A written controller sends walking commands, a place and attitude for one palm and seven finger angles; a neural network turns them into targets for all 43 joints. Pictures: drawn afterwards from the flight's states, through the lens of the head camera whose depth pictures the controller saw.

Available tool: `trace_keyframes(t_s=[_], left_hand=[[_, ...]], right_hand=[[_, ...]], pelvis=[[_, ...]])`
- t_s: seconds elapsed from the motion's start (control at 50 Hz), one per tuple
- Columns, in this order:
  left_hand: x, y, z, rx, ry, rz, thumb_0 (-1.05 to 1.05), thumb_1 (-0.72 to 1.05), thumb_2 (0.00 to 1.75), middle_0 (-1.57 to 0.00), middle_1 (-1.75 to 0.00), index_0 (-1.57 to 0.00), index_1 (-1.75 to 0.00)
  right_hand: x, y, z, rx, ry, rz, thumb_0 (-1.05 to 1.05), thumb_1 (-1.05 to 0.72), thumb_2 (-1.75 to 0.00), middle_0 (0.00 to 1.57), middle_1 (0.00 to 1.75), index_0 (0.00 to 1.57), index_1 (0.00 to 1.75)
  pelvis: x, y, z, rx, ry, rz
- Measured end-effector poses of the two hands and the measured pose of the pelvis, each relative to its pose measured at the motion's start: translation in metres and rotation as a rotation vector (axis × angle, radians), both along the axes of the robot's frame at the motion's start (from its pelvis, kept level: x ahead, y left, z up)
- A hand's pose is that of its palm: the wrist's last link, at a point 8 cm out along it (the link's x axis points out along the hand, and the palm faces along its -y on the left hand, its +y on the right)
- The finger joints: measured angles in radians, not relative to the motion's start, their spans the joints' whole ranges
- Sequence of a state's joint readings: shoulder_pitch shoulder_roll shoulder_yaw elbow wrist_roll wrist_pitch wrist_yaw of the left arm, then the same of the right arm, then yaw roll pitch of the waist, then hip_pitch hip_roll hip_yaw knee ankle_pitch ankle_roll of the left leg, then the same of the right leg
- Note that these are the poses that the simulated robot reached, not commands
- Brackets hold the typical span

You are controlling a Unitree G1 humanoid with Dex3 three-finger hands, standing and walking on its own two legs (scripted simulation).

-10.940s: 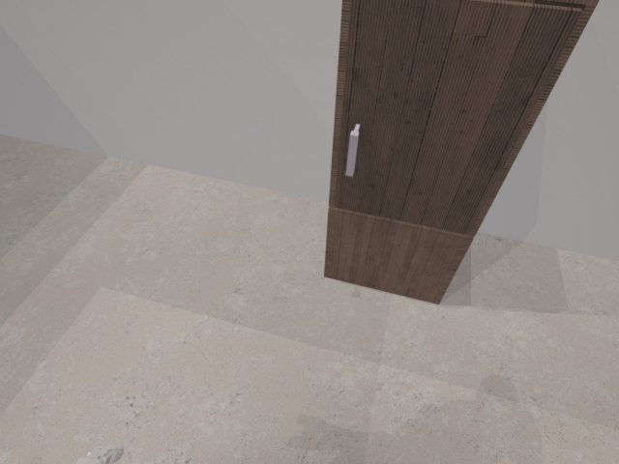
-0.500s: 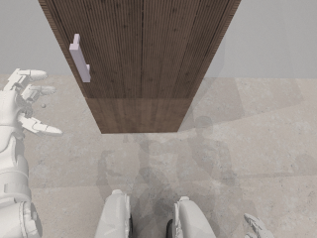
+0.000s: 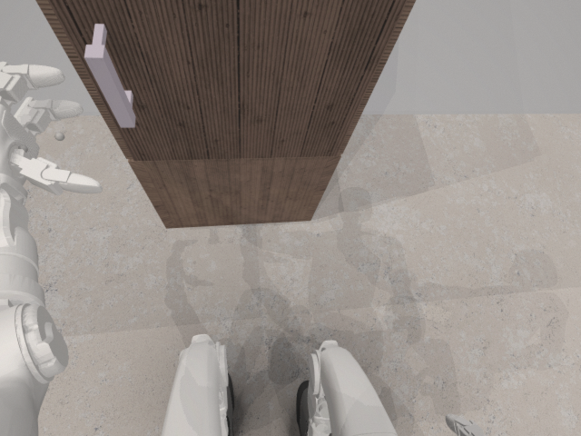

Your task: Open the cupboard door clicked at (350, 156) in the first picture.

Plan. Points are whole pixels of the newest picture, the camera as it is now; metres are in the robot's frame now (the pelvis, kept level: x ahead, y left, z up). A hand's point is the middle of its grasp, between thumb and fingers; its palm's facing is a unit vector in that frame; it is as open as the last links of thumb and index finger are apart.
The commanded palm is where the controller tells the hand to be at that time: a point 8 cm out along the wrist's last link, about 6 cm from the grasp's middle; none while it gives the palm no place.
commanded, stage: move the hooked fingers beside the handle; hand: left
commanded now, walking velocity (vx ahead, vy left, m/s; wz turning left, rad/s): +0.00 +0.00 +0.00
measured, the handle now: (114, 79) +0.56 +0.23 +0.05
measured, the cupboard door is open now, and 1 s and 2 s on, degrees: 0 0 0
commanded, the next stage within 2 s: slide the fingers in behind the handle in 1.00 s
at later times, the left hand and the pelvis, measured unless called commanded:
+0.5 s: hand (70, 117) +0.51 +0.28 +0.03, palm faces +0.08 -1.00 -0.04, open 14.0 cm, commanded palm +0.50 +0.29 +0.04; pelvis +0.00 +0.00 -0.02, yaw -1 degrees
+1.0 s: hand (66, 121) +0.51 +0.28 +0.03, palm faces +0.09 -1.00 -0.03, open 14.0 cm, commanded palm +0.50 +0.30 +0.04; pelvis +0.00 +0.00 -0.01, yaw -1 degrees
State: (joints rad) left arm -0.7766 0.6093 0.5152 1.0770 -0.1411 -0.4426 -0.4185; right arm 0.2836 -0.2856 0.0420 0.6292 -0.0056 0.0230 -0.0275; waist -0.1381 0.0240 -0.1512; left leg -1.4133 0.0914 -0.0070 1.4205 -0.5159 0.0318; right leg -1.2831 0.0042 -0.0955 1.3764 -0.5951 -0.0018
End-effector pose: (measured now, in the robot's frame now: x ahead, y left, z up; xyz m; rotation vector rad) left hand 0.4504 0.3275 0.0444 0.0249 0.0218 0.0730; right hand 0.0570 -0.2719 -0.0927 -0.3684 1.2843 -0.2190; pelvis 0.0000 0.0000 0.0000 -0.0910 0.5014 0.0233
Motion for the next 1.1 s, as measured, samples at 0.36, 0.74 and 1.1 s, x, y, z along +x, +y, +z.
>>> trace_keyframes(t_s=[0.36,0.74,1.1], left_hand=[[0.042,0.001,-0.012,0.010,0.007,0.006,-0.02,-0.50,0.30,-0.31,-1.20,-0.30,-1.20],[0.040,-0.002,-0.007,0.002,0.014,0.018,-0.02,-0.50,0.30,-0.31,-1.20,-0.30,-1.20],[0.032,-0.002,-0.011,0.001,-0.001,0.003,-0.02,-0.50,0.30,-0.30,-1.20,-0.30,-1.20]], right_hand=[[-0.038,0.000,-0.014,-0.008,0.120,-0.053,0.00,-0.91,-0.90,0.20,0.30,0.20,0.30],[-0.018,0.005,-0.004,0.000,0.087,-0.037,0.00,-0.91,-0.90,0.20,0.30,0.20,0.30],[-0.010,0.005,-0.007,-0.001,0.098,-0.024,0.00,-0.91,-0.90,0.20,0.30,0.20,0.30]], pelvis=[[-0.005,-0.001,-0.018,-0.017,0.055,-0.017],[0.002,0.001,-0.008,-0.018,0.046,-0.009],[0.003,0.003,-0.007,-0.018,0.042,-0.002]])
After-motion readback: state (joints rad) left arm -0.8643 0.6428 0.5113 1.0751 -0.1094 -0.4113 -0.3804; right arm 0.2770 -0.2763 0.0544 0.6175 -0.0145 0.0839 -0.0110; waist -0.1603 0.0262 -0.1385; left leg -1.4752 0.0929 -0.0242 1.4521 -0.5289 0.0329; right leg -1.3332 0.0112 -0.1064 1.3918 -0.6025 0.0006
